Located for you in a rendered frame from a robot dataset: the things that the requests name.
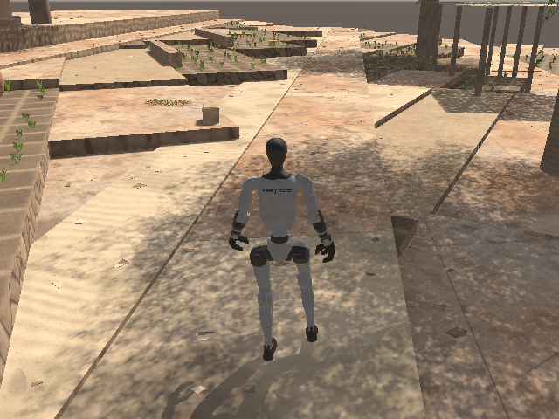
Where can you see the robot right forearm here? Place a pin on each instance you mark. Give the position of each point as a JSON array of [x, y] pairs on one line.
[[322, 231]]

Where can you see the robot right upper arm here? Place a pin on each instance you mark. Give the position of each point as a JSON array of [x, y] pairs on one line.
[[305, 183]]

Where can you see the robot right hand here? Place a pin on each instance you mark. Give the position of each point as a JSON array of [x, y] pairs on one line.
[[328, 249]]

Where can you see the robot left forearm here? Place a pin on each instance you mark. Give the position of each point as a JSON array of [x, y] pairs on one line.
[[236, 228]]

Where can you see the robot foot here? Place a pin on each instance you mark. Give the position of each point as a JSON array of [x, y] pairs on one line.
[[268, 353], [312, 334]]

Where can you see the robot left hand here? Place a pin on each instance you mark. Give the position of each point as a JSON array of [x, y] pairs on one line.
[[233, 244]]

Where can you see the right robot foot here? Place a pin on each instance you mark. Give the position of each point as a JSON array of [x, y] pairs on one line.
[[312, 334]]

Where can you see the robot left upper arm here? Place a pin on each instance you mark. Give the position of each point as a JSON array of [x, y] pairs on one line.
[[250, 184]]

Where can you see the left robot foot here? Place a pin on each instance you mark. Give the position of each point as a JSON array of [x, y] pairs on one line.
[[268, 353]]

